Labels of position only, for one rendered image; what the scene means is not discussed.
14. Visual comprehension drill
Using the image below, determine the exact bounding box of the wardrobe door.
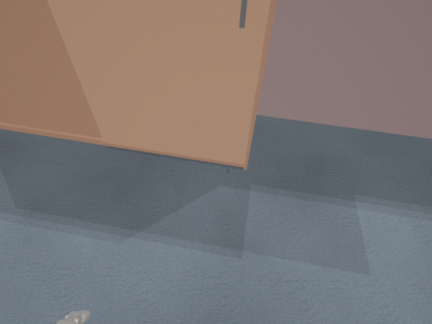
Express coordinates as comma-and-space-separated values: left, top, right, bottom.
0, 0, 102, 138
47, 0, 271, 164

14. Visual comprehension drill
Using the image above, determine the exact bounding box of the left robot hand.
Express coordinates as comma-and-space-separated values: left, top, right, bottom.
57, 310, 91, 324

